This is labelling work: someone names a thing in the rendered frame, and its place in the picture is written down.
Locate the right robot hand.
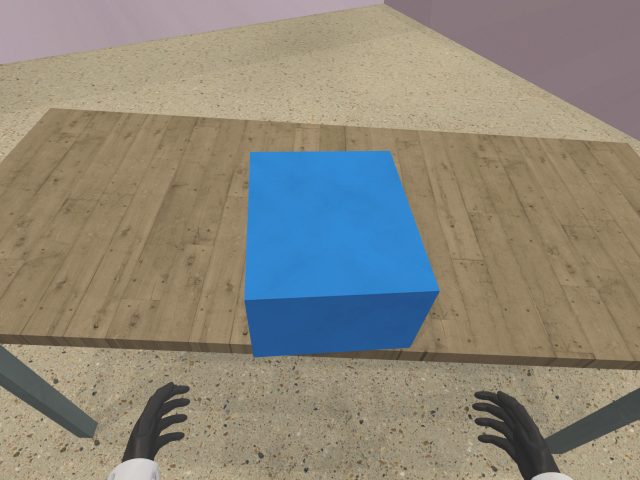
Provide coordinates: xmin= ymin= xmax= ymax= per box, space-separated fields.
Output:
xmin=472 ymin=391 xmax=560 ymax=480

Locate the left robot forearm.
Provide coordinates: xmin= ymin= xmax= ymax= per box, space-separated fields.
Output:
xmin=107 ymin=458 xmax=160 ymax=480

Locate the table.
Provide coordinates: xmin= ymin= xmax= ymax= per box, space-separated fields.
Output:
xmin=0 ymin=108 xmax=640 ymax=454

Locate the carton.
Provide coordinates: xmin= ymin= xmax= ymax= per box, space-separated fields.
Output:
xmin=244 ymin=151 xmax=440 ymax=357

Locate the left robot hand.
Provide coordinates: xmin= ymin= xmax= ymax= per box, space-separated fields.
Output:
xmin=122 ymin=382 xmax=190 ymax=463

